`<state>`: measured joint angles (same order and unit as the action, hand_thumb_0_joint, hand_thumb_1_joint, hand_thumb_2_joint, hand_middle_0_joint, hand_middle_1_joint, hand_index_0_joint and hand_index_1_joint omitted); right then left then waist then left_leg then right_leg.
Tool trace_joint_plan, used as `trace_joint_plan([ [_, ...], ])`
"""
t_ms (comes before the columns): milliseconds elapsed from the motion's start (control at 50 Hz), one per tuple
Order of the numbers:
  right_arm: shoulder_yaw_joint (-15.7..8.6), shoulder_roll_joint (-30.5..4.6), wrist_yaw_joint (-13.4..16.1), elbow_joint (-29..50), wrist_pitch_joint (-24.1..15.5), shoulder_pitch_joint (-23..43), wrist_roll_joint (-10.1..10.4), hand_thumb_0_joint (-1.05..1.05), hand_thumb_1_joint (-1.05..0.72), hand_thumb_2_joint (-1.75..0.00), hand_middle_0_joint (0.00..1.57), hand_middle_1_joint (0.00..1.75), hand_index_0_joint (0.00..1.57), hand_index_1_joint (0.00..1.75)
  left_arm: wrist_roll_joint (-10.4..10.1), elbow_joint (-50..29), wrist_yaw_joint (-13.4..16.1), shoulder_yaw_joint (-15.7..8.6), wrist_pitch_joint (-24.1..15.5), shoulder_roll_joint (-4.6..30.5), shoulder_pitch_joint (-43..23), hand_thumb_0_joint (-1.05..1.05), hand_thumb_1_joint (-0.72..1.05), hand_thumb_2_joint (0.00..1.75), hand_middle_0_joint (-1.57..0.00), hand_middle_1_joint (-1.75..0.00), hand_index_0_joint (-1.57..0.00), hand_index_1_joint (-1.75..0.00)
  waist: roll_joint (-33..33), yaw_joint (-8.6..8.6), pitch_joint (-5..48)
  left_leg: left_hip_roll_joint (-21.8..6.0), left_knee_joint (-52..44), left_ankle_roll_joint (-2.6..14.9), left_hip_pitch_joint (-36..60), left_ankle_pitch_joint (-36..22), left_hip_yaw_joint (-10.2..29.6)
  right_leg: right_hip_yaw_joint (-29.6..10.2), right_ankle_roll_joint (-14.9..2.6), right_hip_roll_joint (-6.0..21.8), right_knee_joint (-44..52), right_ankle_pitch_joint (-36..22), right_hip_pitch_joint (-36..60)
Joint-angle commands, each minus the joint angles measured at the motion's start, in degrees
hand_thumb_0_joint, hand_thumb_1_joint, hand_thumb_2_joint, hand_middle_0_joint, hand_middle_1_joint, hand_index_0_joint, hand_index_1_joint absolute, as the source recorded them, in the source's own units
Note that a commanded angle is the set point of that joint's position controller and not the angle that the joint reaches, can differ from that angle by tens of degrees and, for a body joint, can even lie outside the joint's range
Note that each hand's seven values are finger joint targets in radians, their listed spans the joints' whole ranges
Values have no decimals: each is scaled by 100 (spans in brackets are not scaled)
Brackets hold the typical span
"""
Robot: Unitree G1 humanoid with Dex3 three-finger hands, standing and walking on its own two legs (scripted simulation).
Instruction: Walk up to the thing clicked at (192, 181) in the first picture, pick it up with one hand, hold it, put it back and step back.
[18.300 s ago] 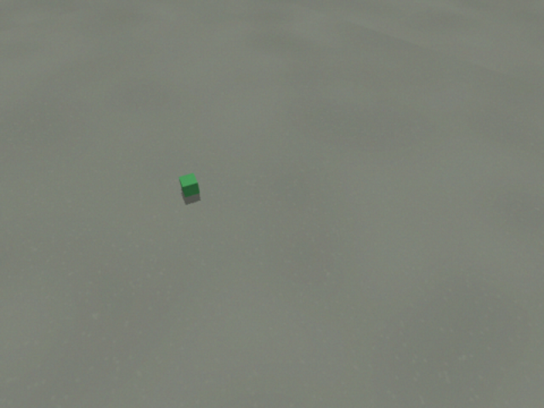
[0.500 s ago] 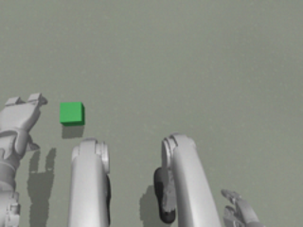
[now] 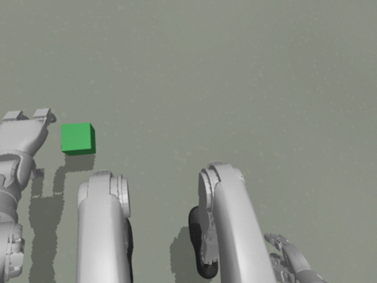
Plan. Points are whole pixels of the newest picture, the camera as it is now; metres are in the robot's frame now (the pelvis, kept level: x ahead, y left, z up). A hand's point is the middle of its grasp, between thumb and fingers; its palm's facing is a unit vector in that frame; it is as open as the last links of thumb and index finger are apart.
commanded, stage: rise first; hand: left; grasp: from above
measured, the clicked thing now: (79, 139) +0.44 +0.25 -0.32
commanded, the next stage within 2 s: approach in 0.44 s
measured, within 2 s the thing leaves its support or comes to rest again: neither
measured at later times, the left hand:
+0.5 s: hand (41, 147) +0.39 +0.30 -0.19, palm faces -0.45 -0.06 -0.89, open 13.4 cm
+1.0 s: hand (77, 121) +0.46 +0.23 -0.20, palm faces -0.41 -0.03 -0.91, open 13.8 cm
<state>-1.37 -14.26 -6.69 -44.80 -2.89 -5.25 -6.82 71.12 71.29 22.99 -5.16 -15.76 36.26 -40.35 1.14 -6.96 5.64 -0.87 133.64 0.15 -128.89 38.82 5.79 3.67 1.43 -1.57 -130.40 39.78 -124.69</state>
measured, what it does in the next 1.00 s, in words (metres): stands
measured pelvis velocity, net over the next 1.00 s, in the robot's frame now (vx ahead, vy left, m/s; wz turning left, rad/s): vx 0.00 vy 0.00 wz -0.03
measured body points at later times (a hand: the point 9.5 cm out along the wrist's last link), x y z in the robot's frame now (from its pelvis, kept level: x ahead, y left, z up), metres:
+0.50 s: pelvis +0.00 +0.00 -0.01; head +0.22 +0.06 +0.37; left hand +0.41 +0.30 -0.14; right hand +0.09 -0.28 -0.13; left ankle +0.08 +0.12 -0.32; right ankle +0.10 -0.12 -0.32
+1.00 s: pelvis +0.00 +0.00 -0.02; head +0.23 +0.05 +0.36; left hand +0.48 +0.23 -0.15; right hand +0.04 -0.28 -0.13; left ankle +0.08 +0.12 -0.32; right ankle +0.10 -0.12 -0.32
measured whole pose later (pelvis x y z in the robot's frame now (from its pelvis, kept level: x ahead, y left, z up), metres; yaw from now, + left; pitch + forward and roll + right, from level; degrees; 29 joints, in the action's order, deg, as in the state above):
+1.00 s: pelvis +0.00 +0.00 -0.02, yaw -2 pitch +33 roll -7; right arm 3.4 -15.7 -7.4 -44.4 -4.9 -7.3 -9.1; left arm 74.6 87.8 30.6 -4.3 -8.4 36.1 -55.7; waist 0.9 -15.8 3.0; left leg -1.4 137.5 -0.5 -132.8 38.5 7.2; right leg 4.8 1.1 -2.5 -133.6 38.4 -129.1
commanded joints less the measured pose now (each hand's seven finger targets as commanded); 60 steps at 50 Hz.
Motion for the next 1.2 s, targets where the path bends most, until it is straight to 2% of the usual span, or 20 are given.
trace_joint_plan([
  [0, -446, -1295, 34, 184, -47, -959, 10, 0, -90, -90, 20, 30, 20, 30, -20, -763, 309, -271, -83, 1406, -1374, 0, -40, 89, -19, -87, -19, -87, -1309, 85, 3598, 110, -1443, 151, 3012, -793, -344, 368, -346, -106, 1286, -968, 1359],
  [20, -437, -1298, 30, 180, -36, -983, 0, 0, -90, -90, 20, 30, 20, 30, 21, -794, 325, -308, -87, 1447, -1400, 0, -40, 89, -19, -88, -19, -87, -1257, 52, 3702, 123, -1456, 152, 3035, -822, -321, 389, -348, -122, 1279, -983, 1402],
  [40, -460, -1316, 35, 176, -29, -958, 13, 0, -90, -90, 20, 30, 20, 30, 17, -789, 365, -368, -94, 1517, -1334, 0, -40, 89, -18, -87, -19, -87, -1265, 124, 3720, 101, -1433, 142, 3076, -822, -319, 380, -352, -116, 1242, -976, 1335],
  [100, -457, -1305, 33, 166, -33, -978, -20, 0, -90, -90, 20, 30, 20, 30, 53, -779, 423, -302, -99, 1465, -1494, 0, -41, 90, -18, -88, -18, -88, -1224, 14, 3711, 106, -1355, 159, 2991, -836, -348, 376, -353, -136, 1264, -1011, 1352],
  [380, -374, -1321, 30, 127, -122, -1022, -66, 0, -90, -90, 20, 30, 20, 30, 9, -244, 534, -288, 55, 1460, -1613, 0, -41, 90, -16, -91, -18, -90, -1096, -66, 3506, 127, -1228, 195, 2621, -582, -410, 370, -356, -136, 1284, -822, 1319],
  [500, -353, -1326, 27, 94, -103, -1052, -64, 0, -90, -90, 20, 30, 20, 30, 28, -209, 526, -325, 57, 1520, -1663, 0, -40, 88, -17, -91, -19, -89, -1162, -87, 3576, 133, -1129, 189, 2626, -795, -419, 361, -347, -136, 1177, -1038, 1376],
  [520, -339, -1320, 15, 108, -110, -1093, -81, 0, -90, -90, 20, 30, 20, 30, 26, -242, 525, -352, 63, 1503, -1644, 0, -45, 96, -22, -85, -18, -89, -1215, -108, 3550, 136, -1120, 189, 2674, -897, -420, 370, -337, -126, 1138, -1135, 1419],
  [560, -378, -1347, 18, 104, -111, -1100, -60, 0, -90, -89, 20, 30, 20, 30, 22, -359, 514, -225, 56, 1443, -1838, 0, -43, 90, -11, -97, -14, -94, -1187, -182, 3618, 118, -1103, 188, 2721, -871, -419, 357, -348, -138, 1188, -1155, 1390],
  [680, -304, -1337, 19, -14, -154, -1303, -114, 0, -89, -89, 20, 30, 20, 30, 22, -285, 563, 415, 82, 800, -2814, 0, -46, 93, -8, -102, -11, -99, -1269, -596, 3579, 93, -1053, 173, 2712, -770, -336, 436, -352, -179, 1243, -1100, 1208],
  [720, -250, -1404, 30, -85, -183, -1368, -138, 0, -89, -89, 20, 30, 20, 30, 41, -65, 650, 461, 159, 782, -3127, 0, -47, 94, -7, -103, -10, -99, -1366, -698, 3579, 71, -1032, 152, 2805, -812, -281, 499, -331, -171, 1168, -1120, 1083],
  [780, -158, -1447, 38, -64, -208, -1363, -163, 0, -89, -89, 20, 30, 20, 30, 166, 472, 819, 439, 320, 850, -3232, 0, -49, 96, -7, -102, -10, -100, -1534, -726, 3369, 84, -1106, 127, 2724, -652, -272, 539, -352, -153, 1110, -986, 948],
  [880, 45, -1492, -1, 86, -211, -1256, -205, 0, -90, -89, 20, 30, 20, 30, 305, 1167, 1001, -107, 721, 1486, -2937, 0, -48, 96, -8, -102, -11, -99, -1579, -543, 3372, 112, -1073, 158, 2520, -706, -419, 498, -371, -154, 1070, -1081, 1239],
  [900, 86, -1493, -20, 131, -214, -1228, -218, 0, -90, -89, 20, 30, 20, 30, 308, 1229, 1009, -116, 802, 1527, -2915, 0, -47, 96, -9, -102, -11, -99, -1611, -541, 3389, 118, -1051, 176, 2464, -734, -448, 485, -373, -161, 1063, -1149, 1295],
  [920, 113, -1490, -38, 157, -214, -1200, -212, 0, -90, -89, 20, 30, 20, 30, 276, 1210, 980, -77, 852, 1513, -2922, 0, -46, 94, -8, -103, -12, -100, -1583, -589, 3461, 111, -1023, 192, 2465, -808, -453, 486, -364, -173, 1051, -1255, 1398],
  [1040, 139, -1425, -84, 288, -181, -1074, -111, 0, -90, -89, 20, 30, 20, 30, -103, 961, 738, -463, 1010, 1972, -2046, 0, -40, 98, -15, -105, -18, -102, -1289, -268, 3682, 116, -902, 286, 2028, -893, -536, 358, -287, -207, 1050, -1370, 2049],
  [1100, 87, -1398, -108, 246, -179, -1220, -119, 0, -90, -90, 20, 30, 20, 30, -314, 536, 471, -387, 892, 1886, -2243, 0, -49, 93, -7, -106, -11, -101, -1108, -453, 3541, 104, -800, 318, 1812, -814, -500, 316, -262, -189, 1100, -1324, 2110],
  [1120, 53, -1376, -105, 204, -171, -1229, -101, 0, -90, -90, 20, 30, 20, 30, -360, 460, 355, -225, 802, 1749, -2350, 0, -48, 91, -6, -107, -11, -102, -1129, -488, 3430, 90, -825, 305, 1771, -707, -462, 317, -282, -196, 1118, -1195, 1984],
  [1140, 33, -1371, -96, 166, -170, -1308, -138, 0, -90, -89, 20, 30, 20, 30, -392, 430, 246, -122, 695, 1600, -2420, 0, -48, 91, -5, -107, -11, -102, -1041, -624, 3416, 81, -748, 303, 1801, -764, -422, 340, -263, -208, 1138, -1279, 2013],
  [1160, -7, -1451, -87, 207, -180, -1326, -150, 0, -90, -90, 20, 30, 20, 30, -414, 212, 178, -183, 541, 1768, -2634, 0, -48, 91, -6, -107, -11, -102, -971, -705, 3398, 78, -694, 298, 1689, -743, -372, 342, -268, -219, 1132, -1207, 2019],
  [1180, -1, -1449, -91, 125, -196, -1483, -164, 0, -90, -90, 20, 30, 20, 30, -429, 405, 91, 58, 437, 1392, -2569, 0, -49, 92, -6, -107, -11, -102, -893, -803, 3204, 90, -669, 286, 1682, -695, -343, 386, -266, -200, 1171, -1153, 1911],
])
